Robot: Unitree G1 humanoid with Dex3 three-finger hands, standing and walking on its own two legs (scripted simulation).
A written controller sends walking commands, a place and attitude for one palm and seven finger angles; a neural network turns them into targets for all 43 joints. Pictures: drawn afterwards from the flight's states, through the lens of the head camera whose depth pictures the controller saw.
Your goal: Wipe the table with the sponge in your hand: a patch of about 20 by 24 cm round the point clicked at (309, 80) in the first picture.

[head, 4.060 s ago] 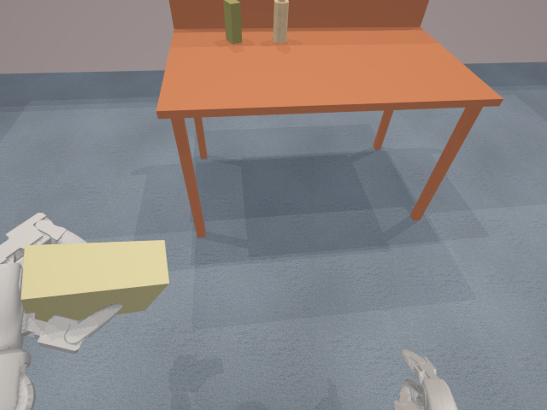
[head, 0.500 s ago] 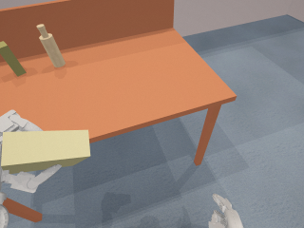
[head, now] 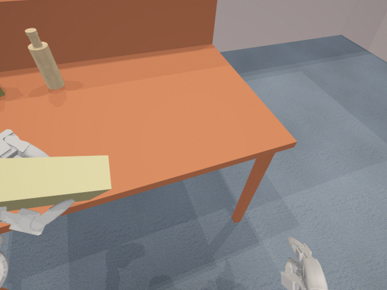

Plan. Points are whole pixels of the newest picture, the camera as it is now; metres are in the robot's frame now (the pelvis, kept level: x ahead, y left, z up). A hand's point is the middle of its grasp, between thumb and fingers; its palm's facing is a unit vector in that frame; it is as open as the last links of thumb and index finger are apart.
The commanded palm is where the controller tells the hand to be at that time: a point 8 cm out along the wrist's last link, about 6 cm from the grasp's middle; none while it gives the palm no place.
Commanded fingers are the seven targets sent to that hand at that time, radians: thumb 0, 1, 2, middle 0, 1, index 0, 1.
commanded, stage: come to a stop and stand still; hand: left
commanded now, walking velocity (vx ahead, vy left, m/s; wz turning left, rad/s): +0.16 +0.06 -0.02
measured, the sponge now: (69, 182) +0.24 +0.21 +0.16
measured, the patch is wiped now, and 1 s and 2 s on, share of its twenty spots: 0.00 0.00 0.00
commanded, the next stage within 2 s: look again from close up in 1.56 s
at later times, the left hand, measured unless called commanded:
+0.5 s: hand (63, 187) +0.23 +0.21 +0.17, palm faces +0.35 -0.85 -0.40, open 9.5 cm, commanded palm +0.17 +0.26 +0.19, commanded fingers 0.00 0.10 1.30 -1.20 -1.60 -1.20 -1.60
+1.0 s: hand out of the picture +0.20 +0.30 +0.18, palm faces +0.46 -0.82 -0.35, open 9.5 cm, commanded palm +0.14 +0.31 +0.19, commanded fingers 0.00 0.10 1.30 -1.20 -1.60 -1.20 -1.60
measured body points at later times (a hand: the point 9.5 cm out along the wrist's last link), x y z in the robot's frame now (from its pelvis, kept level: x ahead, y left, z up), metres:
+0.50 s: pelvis +0.01 -0.02 +0.00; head +0.02 -0.01 +0.45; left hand +0.20 +0.25 +0.19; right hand +0.18 -0.27 -0.07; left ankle +0.03 +0.09 -0.73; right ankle +0.03 -0.12 -0.73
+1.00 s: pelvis -0.02 +0.03 +0.01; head -0.02 +0.06 +0.46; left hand +0.17 +0.34 +0.19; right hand +0.15 -0.16 -0.06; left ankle +0.03 +0.09 -0.73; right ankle +0.03 -0.11 -0.73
